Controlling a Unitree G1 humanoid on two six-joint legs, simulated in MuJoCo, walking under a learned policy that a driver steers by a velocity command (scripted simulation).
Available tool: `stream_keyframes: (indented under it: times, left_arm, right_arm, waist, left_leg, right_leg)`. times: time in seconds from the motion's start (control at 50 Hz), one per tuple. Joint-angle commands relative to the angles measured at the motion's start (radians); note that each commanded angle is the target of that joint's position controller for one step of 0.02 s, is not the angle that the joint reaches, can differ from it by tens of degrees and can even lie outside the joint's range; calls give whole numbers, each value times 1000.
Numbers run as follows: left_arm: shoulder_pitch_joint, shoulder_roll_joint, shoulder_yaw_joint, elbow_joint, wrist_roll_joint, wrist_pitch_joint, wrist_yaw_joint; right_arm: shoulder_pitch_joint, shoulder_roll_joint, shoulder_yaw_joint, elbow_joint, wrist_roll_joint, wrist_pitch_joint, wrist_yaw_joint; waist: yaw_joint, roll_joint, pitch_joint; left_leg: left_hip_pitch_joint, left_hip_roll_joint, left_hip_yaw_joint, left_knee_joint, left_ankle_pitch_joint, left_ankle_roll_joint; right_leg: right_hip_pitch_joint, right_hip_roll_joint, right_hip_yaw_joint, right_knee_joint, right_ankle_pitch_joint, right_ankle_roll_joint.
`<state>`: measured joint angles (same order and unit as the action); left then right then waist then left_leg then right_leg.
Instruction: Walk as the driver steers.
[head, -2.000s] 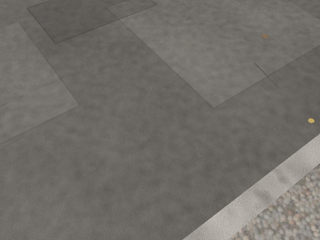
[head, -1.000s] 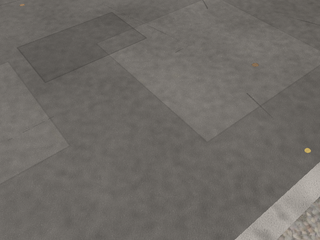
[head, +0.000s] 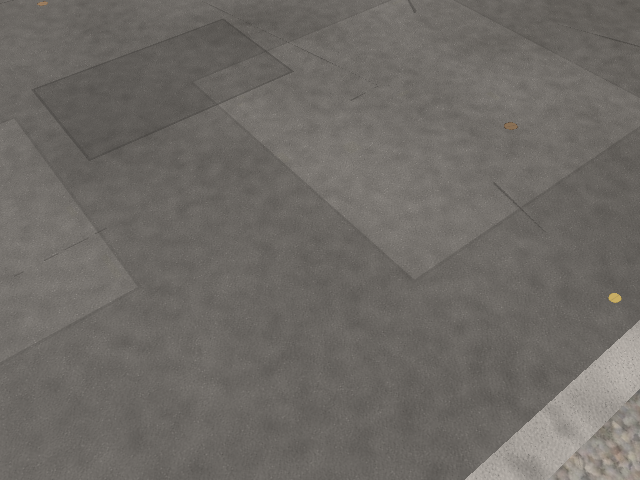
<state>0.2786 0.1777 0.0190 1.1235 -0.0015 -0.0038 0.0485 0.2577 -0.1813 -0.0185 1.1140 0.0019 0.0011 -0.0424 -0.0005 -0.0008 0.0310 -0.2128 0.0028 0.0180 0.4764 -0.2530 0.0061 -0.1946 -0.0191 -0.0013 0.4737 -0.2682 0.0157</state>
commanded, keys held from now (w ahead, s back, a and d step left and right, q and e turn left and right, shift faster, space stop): w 0.76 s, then no key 0.24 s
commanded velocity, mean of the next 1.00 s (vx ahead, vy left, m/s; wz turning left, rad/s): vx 0.35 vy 0.00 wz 0.00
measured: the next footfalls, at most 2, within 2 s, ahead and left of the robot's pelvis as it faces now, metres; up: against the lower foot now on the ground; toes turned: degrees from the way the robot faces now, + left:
left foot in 0.70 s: +0.47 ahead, +0.09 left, +0.00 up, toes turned +2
right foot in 1.14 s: +0.60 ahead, -0.13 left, +0.00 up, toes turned -1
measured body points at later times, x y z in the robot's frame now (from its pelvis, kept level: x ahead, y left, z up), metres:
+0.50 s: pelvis +0.13 -0.04 +0.00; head +0.15 -0.05 +0.45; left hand +0.02 +0.19 -0.13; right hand +0.28 -0.29 -0.13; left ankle +0.24 +0.12 -0.67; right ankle +0.02 -0.13 -0.74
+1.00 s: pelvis +0.40 +0.01 +0.01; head +0.43 +0.01 +0.46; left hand +0.54 +0.26 -0.12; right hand +0.42 -0.25 -0.14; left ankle +0.41 +0.09 -0.74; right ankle +0.52 -0.16 -0.68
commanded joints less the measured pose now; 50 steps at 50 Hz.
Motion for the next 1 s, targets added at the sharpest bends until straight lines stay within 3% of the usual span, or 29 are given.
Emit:
stream_keyframes:
  times: [0.02, 0.06, 0.08, 0.14, 0.16, 0.2, 0.24, 0.26, 0.28, 0.3, 0.32, 0.34, 0.36, 0.4, 0.44, 0.5, 0.6, 0.64, 0.68, 0.7, 0.72, 0.74, 0.76, 0.78, 0.8, 0.84, 0.9, 0.96, 1.0]
  left_arm:
    - [91, 82, 14, 0, -6, -1, 5]
    - [72, 97, 21, -21, -12, -6, 9]
    - [59, 87, 20, -35, -13, -18, 6]
    - [15, 37, 12, -72, -19, -63, -17]
    - [7, 46, 16, -80, -23, -72, -26]
    - [53, 40, 18, -76, -32, -86, -35]
    - [206, 61, 36, -6, -23, -89, -31]
    - [337, 122, 57, 26, -15, -88, -28]
    - [453, 251, 87, 30, -21, -93, -37]
    - [420, 205, 67, 21, 0, -110, -41]
    - [335, 144, 49, -7, -2, -122, -42]
    - [274, 124, 40, -29, -6, -125, -49]
    - [233, 121, 34, -44, -7, -121, -55]
    - [247, 76, 18, -46, 0, -103, -54]
    - [277, 91, 17, -47, 6, -92, -42]
    - [265, 138, 22, -71, 8, -87, -25]
    - [299, 167, 40, -56, -15, -92, -20]
    - [272, 187, 51, -63, -10, -85, -20]
    - [236, 194, 54, -76, -2, -69, -21]
    - [214, 177, 44, -101, 8, -68, -26]
    - [345, 16, 3, -114, 2, -87, -42]
    - [297, 60, 13, -102, -22, -122, -52]
    - [188, 131, 34, -146, -50, -138, -53]
    - [116, 151, 38, -165, -50, -143, -43]
    - [96, 151, 50, -163, -33, -136, -29]
    - [160, 109, 57, -149, -21, -102, -15]
    - [132, 88, 60, -172, -10, -76, -8]
    - [13, 84, 52, -211, 3, -70, -12]
    - [-62, 84, 46, -225, 0, -66, -18]
  right_arm:
    - [79, -94, -18, -5, 6, -1, -6]
    - [83, -126, -31, -17, 17, -3, -10]
    - [97, -134, -35, -22, 21, -13, -8]
    - [194, -194, -61, -9, 28, -45, 3]
    - [171, -192, -62, -22, 23, -51, 5]
    - [67, -189, -60, -66, 30, -60, 10]
    - [-39, -173, -57, -108, 45, -55, 16]
    - [-65, -122, -44, -125, 35, -63, 21]
    - [-71, -74, -33, -166, 29, -85, 21]
    - [-90, -93, -37, -174, 40, -101, 23]
    - [-76, -100, -37, -171, 51, -112, 33]
    - [-63, -103, -38, -159, 46, -119, 40]
    - [-73, -120, -46, -157, 34, -125, 43]
    - [-93, -123, -55, -160, 25, -123, 54]
    - [-139, -83, -46, -176, 23, -110, 64]
    - [-315, -47, -23, -247, 23, -105, 69]
    - [-421, -96, -22, -309, 34, -106, 88]
    - [-363, -140, -42, -307, 30, -112, 92]
    - [-97, -212, -84, -233, 35, -108, 81]
    - [86, -266, -104, -190, 27, -100, 71]
    - [197, -344, -118, -165, 1, -96, 70]
    - [173, -264, -92, -158, 2, -95, 72]
    - [58, -216, -77, -170, 12, -100, 74]
    - [-58, -178, -62, -199, 11, -107, 76]
    - [-119, -149, -53, -206, -2, -114, 83]
    - [-129, -107, -40, -183, -17, -122, 91]
    - [-104, -144, -39, -151, -26, -126, 72]
    - [-95, -168, -38, -145, -23, -109, 45]
    - [-54, -192, -42, -131, -17, -98, 37]
  waist:
    - [-1, 10, 11]
    - [-8, 32, 86]
    - [-16, 52, 118]
    - [-44, 185, 104]
    - [-31, 173, 112]
    - [32, 160, 119]
    - [107, 90, 110]
    - [144, -81, 52]
    - [162, -337, 10]
    - [130, -252, 40]
    - [82, -142, 96]
    - [58, -91, 93]
    - [42, -58, 95]
    - [36, -78, 76]
    - [42, -84, 72]
    - [67, -75, 114]
    - [56, -102, 137]
    - [1, -126, 64]
    - [-136, -153, -110]
    - [-208, -105, -229]
    - [-128, 181, -424]
    - [-144, 190, -436]
    - [-111, 166, -243]
    - [-71, 62, -136]
    - [-28, 7, -84]
    - [34, 44, -70]
    - [63, 72, -46]
    - [47, 69, -65]
    - [11, 73, -83]
  left_leg:
    - [-4, 5, -14, -85, -154, 36]
    - [-80, 35, -67, -105, -471, 80]
    - [-89, 77, -129, -131, -533, 107]
    - [-12, 293, -452, -282, -608, 229]
    - [-53, 330, -506, -309, -587, 249]
    - [-133, 299, -420, -292, -505, 210]
    - [-303, 146, -194, -136, -325, 121]
    - [-411, 57, -57, 153, -190, 66]
    - [-598, -44, 51, 457, -224, 26]
    - [-684, -7, -55, 667, -287, 46]
    - [-754, 44, -91, 762, -200, 68]
    - [-762, 75, -84, 771, -102, 81]
    - [-752, 98, -75, 724, -26, 84]
    - [-673, 114, -39, 630, 48, 71]
    - [-637, 103, 0, 539, 105, 47]
    - [-517, 60, 44, 269, 226, 26]
    - [-424, 32, 44, 81, 270, 67]
    - [-312, -6, 58, 63, 229, 101]
    - [30, -62, 88, 67, 206, 149]
    - [350, 80, -74, 94, 163, 201]
    - [687, 366, -613, -24, -106, 377]
    - [656, 383, -821, -193, -164, 367]
    - [500, 348, -650, -209, -126, 307]
    - [296, 319, -481, -223, 100, 274]
    - [136, 282, -353, -231, 315, 250]
    - [-22, 220, -184, -251, 556, 231]
    - [-98, 195, -83, -270, 750, 249]
    - [-85, 160, -12, -256, 764, 224]
    - [-49, 160, -7, -250, 710, 213]
  right_leg:
    - [-49, 24, -27, -56, -119, -33]
    - [-151, 31, -28, -7, -376, -64]
    - [-204, 24, -21, 25, -388, -75]
    - [-298, 24, -59, 275, -189, -79]
    - [-287, 0, -33, 330, -188, -96]
    - [-180, -17, -26, 211, -227, -132]
    - [141, 32, -57, -30, -51, -124]
    - [290, -105, 150, -120, -107, -146]
    - [402, -331, 563, -285, -198, -267]
    - [347, -402, 720, -315, -260, -327]
    - [334, -377, 626, -299, -223, -301]
    - [324, -325, 501, -298, -153, -261]
    - [310, -290, 404, -308, -36, -227]
    - [279, -224, 238, -313, 215, -181]
    - [248, -195, 155, -322, 329, -182]
    - [125, -162, 83, -368, 329, -180]
    - [209, -219, 52, -367, 409, -176]
    - [289, -236, 30, -253, 724, -152]
    - [258, -196, -15, 62, 1003, -112]
    - [27, -158, -23, 345, 770, -85]
    - [-344, 45, 0, 773, 45, -22]
    - [-452, 65, 159, 931, -263, -47]
    - [-547, 4, 133, 971, -214, -66]
    - [-503, -49, 102, 929, -121, -68]
    - [-432, -81, 81, 876, -75, -61]
    - [-291, -108, 76, 792, -66, -55]
    - [-283, -99, 48, 648, -6, -28]
    - [-260, -94, 26, 377, 153, -8]
    - [-222, -70, 11, 256, 242, -2]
